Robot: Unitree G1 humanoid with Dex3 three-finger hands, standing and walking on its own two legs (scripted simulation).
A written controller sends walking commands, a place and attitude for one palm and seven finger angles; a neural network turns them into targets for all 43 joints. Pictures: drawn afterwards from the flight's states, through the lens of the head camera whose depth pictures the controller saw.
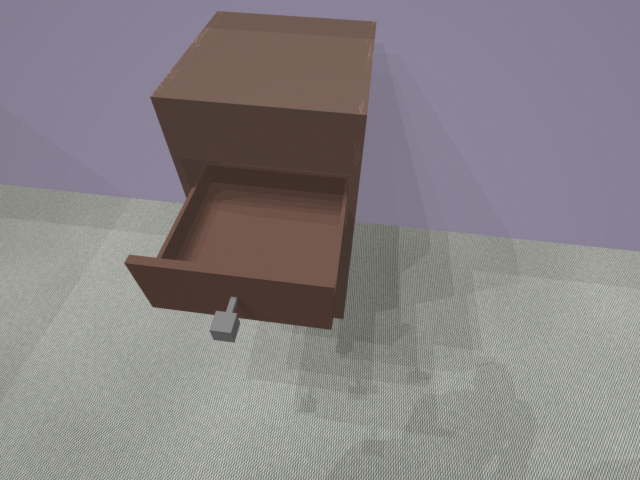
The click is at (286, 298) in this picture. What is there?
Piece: drawer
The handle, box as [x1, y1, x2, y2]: [209, 297, 239, 342]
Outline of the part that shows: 236,297 230,298 225,312 215,312 209,330 214,339 234,342 239,325 237,315 233,312 237,300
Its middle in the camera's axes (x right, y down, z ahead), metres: -0.18 +0.15 +0.73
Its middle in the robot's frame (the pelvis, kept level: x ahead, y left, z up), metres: +0.41 +0.20 -0.19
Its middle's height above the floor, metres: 0.59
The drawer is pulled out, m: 0.30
